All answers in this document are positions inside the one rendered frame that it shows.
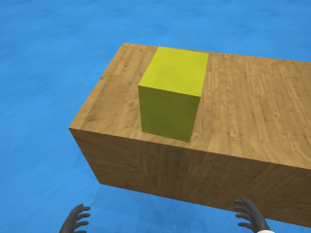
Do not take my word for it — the carton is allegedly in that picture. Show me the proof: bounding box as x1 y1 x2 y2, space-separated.
138 47 209 143

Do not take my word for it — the right robot hand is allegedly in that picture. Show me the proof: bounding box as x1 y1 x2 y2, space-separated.
232 196 271 233

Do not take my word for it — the pedestal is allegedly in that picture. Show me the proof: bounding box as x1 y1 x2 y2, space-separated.
68 43 311 228

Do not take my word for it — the left robot hand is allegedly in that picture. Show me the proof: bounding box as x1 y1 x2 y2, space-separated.
59 203 91 233

